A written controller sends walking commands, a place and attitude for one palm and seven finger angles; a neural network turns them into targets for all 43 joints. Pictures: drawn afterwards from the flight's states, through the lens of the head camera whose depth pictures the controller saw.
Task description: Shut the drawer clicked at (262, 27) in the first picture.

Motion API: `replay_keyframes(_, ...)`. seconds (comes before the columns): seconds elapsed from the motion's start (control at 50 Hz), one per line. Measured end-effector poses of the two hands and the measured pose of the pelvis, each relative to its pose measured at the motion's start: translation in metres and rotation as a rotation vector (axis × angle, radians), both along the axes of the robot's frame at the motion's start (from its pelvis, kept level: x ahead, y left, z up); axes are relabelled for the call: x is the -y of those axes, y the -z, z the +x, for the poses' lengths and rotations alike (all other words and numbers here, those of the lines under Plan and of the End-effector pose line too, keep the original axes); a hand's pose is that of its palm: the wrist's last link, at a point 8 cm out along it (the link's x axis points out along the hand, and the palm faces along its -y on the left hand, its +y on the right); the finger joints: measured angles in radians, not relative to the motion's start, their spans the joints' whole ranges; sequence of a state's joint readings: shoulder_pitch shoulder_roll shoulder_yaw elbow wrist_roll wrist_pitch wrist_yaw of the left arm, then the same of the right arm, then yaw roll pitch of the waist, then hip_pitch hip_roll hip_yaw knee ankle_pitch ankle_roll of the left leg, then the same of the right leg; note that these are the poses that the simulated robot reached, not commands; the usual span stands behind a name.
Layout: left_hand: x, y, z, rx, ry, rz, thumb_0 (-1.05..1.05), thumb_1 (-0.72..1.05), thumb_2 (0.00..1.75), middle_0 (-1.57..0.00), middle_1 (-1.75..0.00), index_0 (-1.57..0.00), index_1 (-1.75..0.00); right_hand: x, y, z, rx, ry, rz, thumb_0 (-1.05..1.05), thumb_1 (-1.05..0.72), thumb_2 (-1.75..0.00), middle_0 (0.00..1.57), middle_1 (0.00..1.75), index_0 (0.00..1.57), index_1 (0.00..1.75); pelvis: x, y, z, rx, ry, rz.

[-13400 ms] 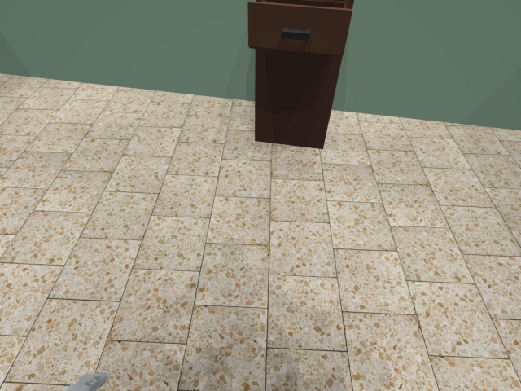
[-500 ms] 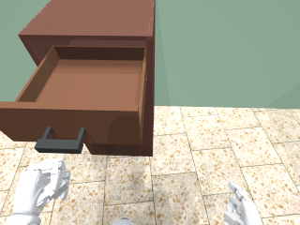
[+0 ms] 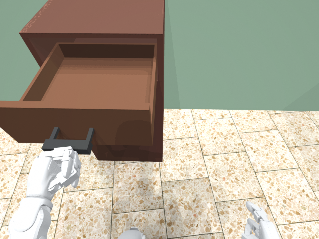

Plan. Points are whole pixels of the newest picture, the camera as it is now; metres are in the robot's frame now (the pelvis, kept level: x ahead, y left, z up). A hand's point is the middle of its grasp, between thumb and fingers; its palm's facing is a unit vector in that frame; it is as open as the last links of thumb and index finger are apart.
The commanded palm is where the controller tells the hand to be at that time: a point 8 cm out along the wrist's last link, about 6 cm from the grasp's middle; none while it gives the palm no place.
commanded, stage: push the drawer shut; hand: left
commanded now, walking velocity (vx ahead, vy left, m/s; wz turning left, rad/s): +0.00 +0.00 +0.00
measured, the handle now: (70, 139) +0.33 +0.23 +0.07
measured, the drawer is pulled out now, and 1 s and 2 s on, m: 0.28 0.14 0.02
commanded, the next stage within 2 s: none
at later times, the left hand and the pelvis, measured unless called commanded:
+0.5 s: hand (84, 142) +0.33 +0.20 +0.07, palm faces +0.02 -1.00 -0.05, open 3.0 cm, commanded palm +0.31 +0.25 +0.07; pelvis -0.01 +0.01 +0.00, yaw -1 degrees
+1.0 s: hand (89, 122) +0.39 +0.21 +0.06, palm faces +0.01 -1.00 -0.04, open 2.9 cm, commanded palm +0.37 +0.26 +0.07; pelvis +0.00 +0.01 +0.00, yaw -1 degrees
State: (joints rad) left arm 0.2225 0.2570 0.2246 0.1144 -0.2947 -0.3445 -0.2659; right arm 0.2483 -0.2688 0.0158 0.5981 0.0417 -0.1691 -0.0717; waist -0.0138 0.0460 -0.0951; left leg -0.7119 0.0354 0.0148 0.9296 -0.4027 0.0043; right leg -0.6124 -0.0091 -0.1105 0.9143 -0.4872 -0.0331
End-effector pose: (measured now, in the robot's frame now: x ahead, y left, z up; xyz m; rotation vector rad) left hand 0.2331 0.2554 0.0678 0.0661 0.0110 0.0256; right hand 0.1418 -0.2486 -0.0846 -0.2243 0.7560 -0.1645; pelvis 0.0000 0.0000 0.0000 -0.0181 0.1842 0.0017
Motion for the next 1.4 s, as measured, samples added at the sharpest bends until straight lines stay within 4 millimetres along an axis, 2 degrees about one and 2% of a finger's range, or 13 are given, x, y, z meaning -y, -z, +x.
replay_keyframes(0.12,-0.003,0.003,0.013,0.016,0.011,-0.004,-0.05,0.77,0.91,-1.4,-1.6,-1.4,-1.6,-0.006,0.002,-0.004,-0.017,-0.009,-0.006,0.01,-0.9,-0.9,0.2,0.3,0.2,0.3,-0.003,0.001,-0.007,0.003,-0.005,-0.004)
replay_keyframes(0.4,-0.001,0.0,0.058,0.008,0.016,-0.018,-0.02,0.79,0.92,-1.4,-1.6,-1.4,-1.6,-0.016,0.003,-0.02,-0.053,0.004,0.004,0.01,-0.9,-0.9,0.2,0.3,0.2,0.3,-0.012,-0.002,-0.013,0.008,0.004,-0.005)
replay_keyframes(0.68,0.001,0.001,0.094,0.011,0.007,-0.019,-0.02,0.81,0.91,-1.4,-1.6,-1.4,-1.6,-0.008,0.007,-0.046,-0.167,0.05,-0.001,0.01,-0.9,-0.9,0.2,0.3,0.2,0.3,-0.013,-0.005,-0.007,-0.006,0.019,-0.002)
replay_keyframes(1.08,-0.007,0.001,0.145,-0.008,0.012,-0.032,-0.04,0.75,0.88,-1.4,-1.6,-1.4,-1.6,0.004,0.013,-0.068,-0.28,0.1,-0.018,0.01,-0.9,-0.9,0.2,0.3,0.2,0.3,-0.008,-0.003,-0.004,-0.038,0.023,-0.007)
replay_keyframes(1.4,-0.003,-0.001,0.18,-0.004,0.006,-0.043,0.0,0.78,0.89,-1.39,-1.6,-1.4,-1.6,0.003,0.021,-0.102,-0.388,0.149,-0.013,0.01,-0.9,-0.9,0.2,0.3,0.2,0.3,-0.012,0.001,-0.003,-0.074,0.033,-0.012)
